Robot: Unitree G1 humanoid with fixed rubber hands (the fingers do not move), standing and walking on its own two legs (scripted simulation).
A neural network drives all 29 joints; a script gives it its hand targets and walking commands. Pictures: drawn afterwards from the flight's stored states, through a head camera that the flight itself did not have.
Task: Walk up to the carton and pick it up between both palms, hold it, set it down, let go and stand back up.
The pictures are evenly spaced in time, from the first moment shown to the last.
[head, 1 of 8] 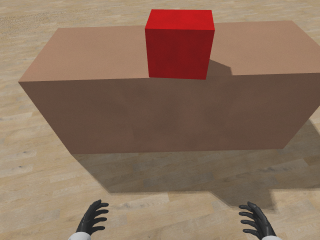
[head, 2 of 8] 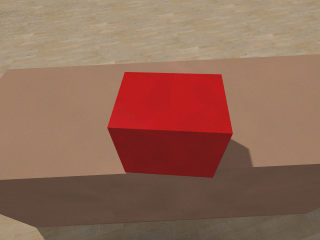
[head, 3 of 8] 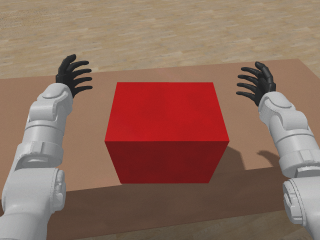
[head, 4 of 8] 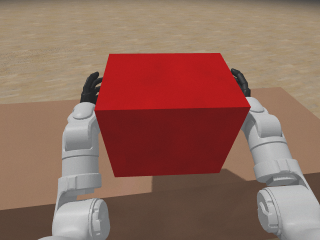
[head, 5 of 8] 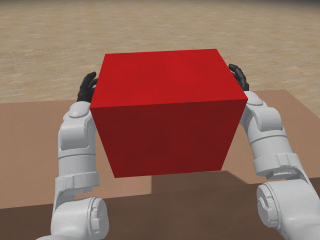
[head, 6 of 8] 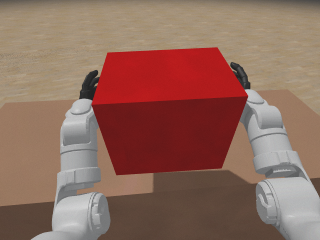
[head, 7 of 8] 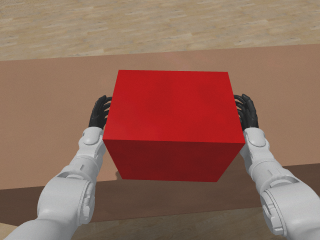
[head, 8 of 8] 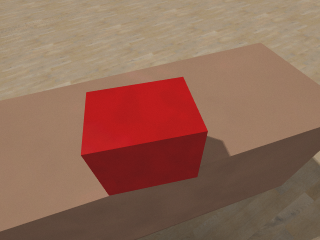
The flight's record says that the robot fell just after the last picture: no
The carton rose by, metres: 0.18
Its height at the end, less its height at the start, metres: +0.00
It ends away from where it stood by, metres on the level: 0.01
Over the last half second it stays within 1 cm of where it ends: yes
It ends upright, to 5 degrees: yes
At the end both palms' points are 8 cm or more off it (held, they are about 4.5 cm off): yes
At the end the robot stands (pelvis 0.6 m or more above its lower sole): yes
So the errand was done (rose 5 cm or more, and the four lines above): yes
